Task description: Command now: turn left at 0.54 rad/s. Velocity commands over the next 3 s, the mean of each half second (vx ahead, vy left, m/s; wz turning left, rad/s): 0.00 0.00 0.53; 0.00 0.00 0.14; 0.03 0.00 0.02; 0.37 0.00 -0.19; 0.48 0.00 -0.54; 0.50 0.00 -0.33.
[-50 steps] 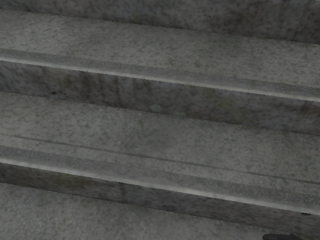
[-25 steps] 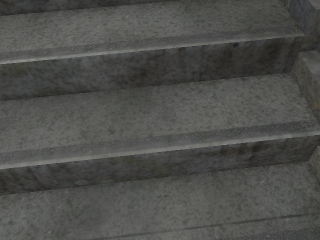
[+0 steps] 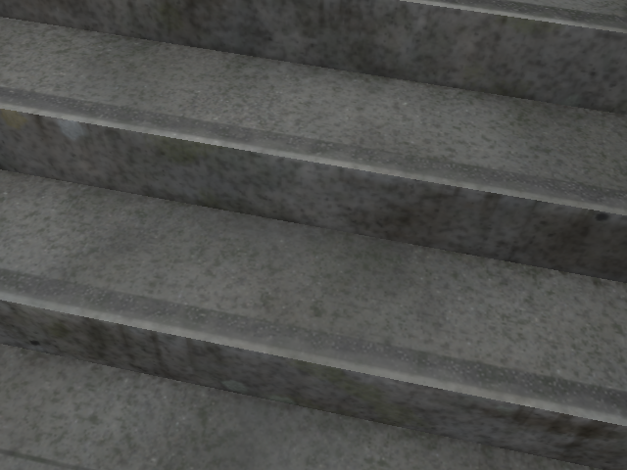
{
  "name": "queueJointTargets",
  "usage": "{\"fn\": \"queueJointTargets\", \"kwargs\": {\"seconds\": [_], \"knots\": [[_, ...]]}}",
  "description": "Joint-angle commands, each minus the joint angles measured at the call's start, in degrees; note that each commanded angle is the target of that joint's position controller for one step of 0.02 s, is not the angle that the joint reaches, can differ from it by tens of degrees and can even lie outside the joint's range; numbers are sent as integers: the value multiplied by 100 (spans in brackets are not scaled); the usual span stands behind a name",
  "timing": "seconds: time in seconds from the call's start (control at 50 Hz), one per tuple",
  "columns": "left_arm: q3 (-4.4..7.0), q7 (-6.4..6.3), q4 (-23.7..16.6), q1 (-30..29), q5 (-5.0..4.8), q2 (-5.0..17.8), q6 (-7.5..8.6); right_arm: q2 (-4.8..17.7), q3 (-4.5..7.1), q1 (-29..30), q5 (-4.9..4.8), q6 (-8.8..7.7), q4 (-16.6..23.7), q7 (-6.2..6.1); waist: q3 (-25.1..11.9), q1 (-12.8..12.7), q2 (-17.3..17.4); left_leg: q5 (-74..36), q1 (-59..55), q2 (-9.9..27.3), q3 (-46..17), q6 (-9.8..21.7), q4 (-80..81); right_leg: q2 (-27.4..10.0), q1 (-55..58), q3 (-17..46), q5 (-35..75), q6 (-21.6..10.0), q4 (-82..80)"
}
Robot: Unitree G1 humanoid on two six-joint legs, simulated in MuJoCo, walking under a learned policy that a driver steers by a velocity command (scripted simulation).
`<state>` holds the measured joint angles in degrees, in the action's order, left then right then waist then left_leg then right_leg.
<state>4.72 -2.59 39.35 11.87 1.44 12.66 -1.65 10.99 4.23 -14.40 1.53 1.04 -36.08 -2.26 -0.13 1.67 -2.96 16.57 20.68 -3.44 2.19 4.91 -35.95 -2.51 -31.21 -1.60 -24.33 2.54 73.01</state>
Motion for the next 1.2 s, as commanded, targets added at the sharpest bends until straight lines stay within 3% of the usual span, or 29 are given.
{"fn": "queueJointTargets", "kwargs": {"seconds": [0.02,0.06,0.12,0.2,0.22,0.24,0.26,0.28,0.3,0.32,0.34,0.36,0.38,0.4,0.42,0.44,0.52,0.56,0.6,0.64,0.66,0.68,0.7,0.74,0.8,0.88,0.96,1.1,1.2], "knots": [[40,52,-618,-391,84,245,75,617,84,315,14,-108,587,-56,-299,-126,587,-1267,-878,1311,-2070,1002,1368,92,-997,264,398,8,555],[-38,77,-713,-428,34,138,64,724,101,130,30,-151,562,-81,-284,-121,648,-1567,-942,1253,-2040,941,1329,170,-945,204,267,7,38],[-88,-22,-657,-391,-22,114,40,771,113,-15,77,-165,628,-109,-481,11,1030,-2418,-989,1322,-2044,1041,1196,262,-619,107,50,-35,-541],[-180,-44,-768,-398,-75,46,26,858,154,86,52,-131,665,-29,-581,34,1206,-2854,-665,1215,-2141,909,1002,378,243,9,-440,-167,-2004],[-181,-64,-833,-366,-127,43,24,938,186,159,50,-97,654,-8,-501,-40,1176,-2958,-542,1198,-2285,821,950,422,535,26,-361,-214,-2503],[-164,-80,-792,-104,-98,79,14,912,208,330,32,-61,693,-13,-596,-152,1329,-3086,-412,1251,-2505,709,867,391,964,152,90,-305,-2931],[-174,-99,-729,163,-136,32,24,862,189,505,-41,-29,699,8,-606,-355,1249,-2923,-269,1094,-2464,531,735,414,1413,104,533,-345,-3815],[-179,-126,-672,291,-101,13,56,774,183,559,-145,-15,662,58,-517,-447,958,-2398,47,827,-2318,298,508,460,1936,-26,1159,-346,-4614],[-100,-172,-706,362,73,399,109,460,123,507,-198,-44,689,129,-495,-418,23,-1093,799,382,-1862,-63,-428,-419,2536,822,1324,-512,-5239],[-10,-160,-917,-88,62,933,116,142,99,-78,-179,-74,687,103,-593,-81,-1462,1794,1645,-529,-737,-506,-1715,-1983,2783,2172,3615,-993,-5389],[28,-135,-1099,-85,109,788,89,670,228,-200,81,-16,527,74,-974,-281,-1519,2190,1414,-275,-397,-759,-3364,-2300,2111,2533,3550,-1710,-5402],[-138,-114,-1177,-409,26,284,99,844,318,-128,120,48,335,69,-633,-153,-837,1636,1544,-58,-512,-863,-4168,-1905,1817,2239,2551,-1790,-5364],[-239,-124,-1106,-545,27,34,140,825,302,103,142,86,281,117,-190,-97,-307,1149,1784,53,-641,-870,-4372,-1460,1640,1761,1672,-1634,-5271],[-245,-162,-1051,-495,57,65,170,743,275,250,124,126,339,189,11,-79,-77,916,1914,38,-701,-911,-4048,-1196,1711,1396,1393,-1436,-5283],[-185,-193,-932,-355,81,168,139,621,232,224,0,181,301,246,263,-142,-413,804,2044,-134,-391,-1021,-3651,-832,1752,950,1241,-1457,-5213],[-170,-207,-877,-148,65,195,111,558,189,211,-38,211,233,285,275,-247,-483,856,2018,-222,-271,-1063,-3250,-753,1929,803,1420,-1482,-5130],[-46,-248,-630,451,80,419,154,199,-22,537,-11,113,346,377,-225,-548,-465,1368,1736,-209,-26,-846,-1493,-1028,2814,1107,1648,-1590,-4923],[1,-198,-669,237,93,581,285,238,-49,410,-34,63,375,430,-547,-374,-579,1183,998,37,-111,-587,-1328,-1320,2514,1236,2452,-1666,-4870],[-56,-124,-639,-62,65,418,325,263,-55,163,-113,55,322,395,-521,-202,-596,942,321,62,116,-458,-595,-1157,2033,965,2790,-1562,-4776],[-104,-65,-503,-119,-3,356,284,94,-139,-166,-119,7,197,337,-461,37,-363,-262,-814,16,361,-359,1010,-878,1451,611,2545,-1249,-4581],[-123,-18,-451,-5,3,222,302,131,-164,-152,-49,-51,239,293,-470,29,-145,-786,-1515,327,-156,-348,1216,-737,851,480,2061,-966,-4392],[-196,29,-465,18,-99,-128,238,618,-77,-94,111,-133,393,235,-412,-46,1212,-501,-1463,1466,-1805,-32,1763,-58,244,-93,547,-542,-3670],[-161,13,-263,359,-203,53,121,294,-148,-201,71,-163,514,180,-632,69,1587,-172,-549,2095,-2516,557,2310,124,1272,-10,-394,-393,-3086],[-137,33,-107,464,-135,88,34,38,-290,289,10,-213,598,116,17,-235,1262,721,132,1881,-2265,723,2545,131,1584,229,-124,-339,-2962],[-183,31,124,605,19,-38,60,84,-322,324,-18,-280,555,38,85,-480,846,46,-220,1218,-1413,146,2145,117,1935,287,666,-374,-4424],[-158,16,492,704,-23,147,190,121,-243,-381,-69,-397,239,166,219,-119,278,51,-563,787,-918,-194,2069,-90,1851,566,929,-490,-5112],[-194,12,628,608,-30,-19,268,35,-238,-402,-39,-397,48,166,151,-116,251,-322,-782,798,-798,-149,1895,-161,1866,565,1099,-512,-5365],[-181,-30,836,863,6,72,297,64,-206,-778,-74,-414,-407,157,241,-95,325,-492,-670,748,-681,-147,1921,-220,2103,633,1187,-561,-5484],[-199,-32,987,927,-35,81,254,47,-243,-960,-106,-412,-724,122,220,-94,298,-651,-627,792,-649,-147,1823,-234,2336,614,1677,-608,-5539]]}}
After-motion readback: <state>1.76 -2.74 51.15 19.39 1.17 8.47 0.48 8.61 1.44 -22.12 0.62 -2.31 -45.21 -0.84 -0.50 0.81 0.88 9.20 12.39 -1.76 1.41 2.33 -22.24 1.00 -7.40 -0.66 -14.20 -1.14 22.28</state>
